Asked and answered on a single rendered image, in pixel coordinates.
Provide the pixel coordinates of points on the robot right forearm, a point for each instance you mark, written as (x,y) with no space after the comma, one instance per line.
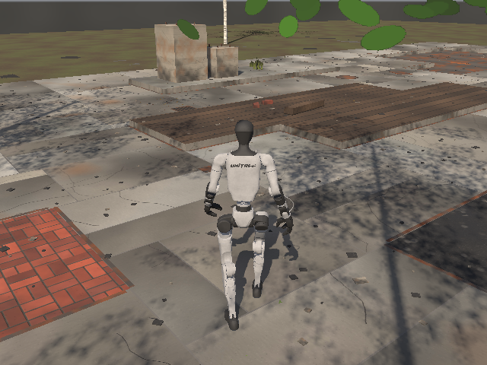
(282,205)

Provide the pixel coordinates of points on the robot right foot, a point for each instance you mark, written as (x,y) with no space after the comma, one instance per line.
(257,290)

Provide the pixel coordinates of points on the left robot upper arm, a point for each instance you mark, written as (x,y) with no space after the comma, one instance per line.
(220,160)

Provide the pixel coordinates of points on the right robot hand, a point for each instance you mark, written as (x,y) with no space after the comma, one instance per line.
(288,224)

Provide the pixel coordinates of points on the robot head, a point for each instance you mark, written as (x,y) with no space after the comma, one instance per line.
(244,133)

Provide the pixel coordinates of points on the robot left forearm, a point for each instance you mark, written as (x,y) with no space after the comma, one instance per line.
(209,197)

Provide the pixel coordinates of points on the right robot upper arm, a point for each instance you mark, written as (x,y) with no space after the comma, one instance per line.
(271,172)

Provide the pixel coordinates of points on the left robot hand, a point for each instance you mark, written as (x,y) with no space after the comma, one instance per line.
(214,205)

